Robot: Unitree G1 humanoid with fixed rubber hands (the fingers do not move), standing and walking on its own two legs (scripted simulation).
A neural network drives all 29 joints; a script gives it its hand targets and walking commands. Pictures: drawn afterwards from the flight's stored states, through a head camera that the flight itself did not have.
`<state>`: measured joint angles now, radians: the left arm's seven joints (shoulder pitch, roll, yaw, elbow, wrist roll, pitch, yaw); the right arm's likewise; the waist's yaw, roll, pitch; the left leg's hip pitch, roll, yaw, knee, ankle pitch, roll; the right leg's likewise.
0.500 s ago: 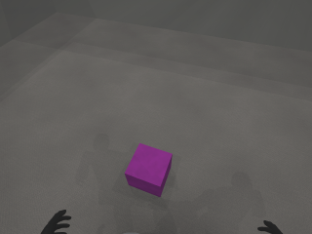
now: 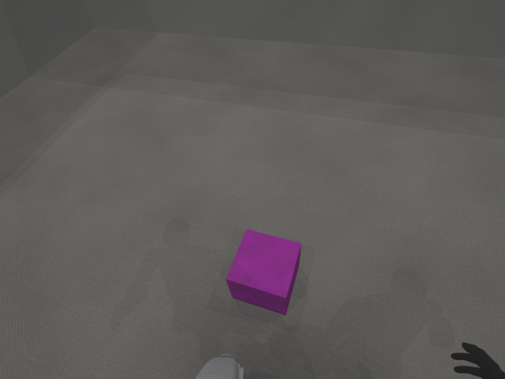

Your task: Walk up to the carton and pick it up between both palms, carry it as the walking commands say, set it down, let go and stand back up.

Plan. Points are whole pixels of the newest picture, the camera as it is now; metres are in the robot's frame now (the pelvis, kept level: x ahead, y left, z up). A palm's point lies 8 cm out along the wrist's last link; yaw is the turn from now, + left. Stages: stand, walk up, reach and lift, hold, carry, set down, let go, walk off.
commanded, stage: walk up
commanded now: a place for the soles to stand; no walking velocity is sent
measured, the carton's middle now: (265, 271) +0.56 +0.06 -0.65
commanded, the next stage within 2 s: none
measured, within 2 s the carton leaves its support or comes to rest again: neither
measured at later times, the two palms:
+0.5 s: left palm out of the picture +0.12 +0.50 -0.09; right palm out of the picture +0.11 -0.20 -0.13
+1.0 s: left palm (71, 287) +0.29 +0.44 -0.13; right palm out of the picture +0.03 -0.16 -0.10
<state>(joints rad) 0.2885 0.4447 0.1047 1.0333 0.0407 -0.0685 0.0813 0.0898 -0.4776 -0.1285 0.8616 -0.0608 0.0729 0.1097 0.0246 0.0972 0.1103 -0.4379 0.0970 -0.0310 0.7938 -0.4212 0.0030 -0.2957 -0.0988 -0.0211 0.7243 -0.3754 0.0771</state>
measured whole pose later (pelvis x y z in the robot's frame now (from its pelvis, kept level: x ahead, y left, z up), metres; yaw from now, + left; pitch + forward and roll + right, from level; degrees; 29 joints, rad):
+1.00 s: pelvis +0.08 +0.17 -0.01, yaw -20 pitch -2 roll -1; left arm 0.14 0.44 0.06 0.93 0.01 -0.03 0.00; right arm 0.18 -0.40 -0.04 0.97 -0.01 -0.06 -0.02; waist -0.02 -0.05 0.12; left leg -0.39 0.14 0.15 0.91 -0.47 -0.01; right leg -0.43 0.01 0.02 0.87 -0.38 -0.01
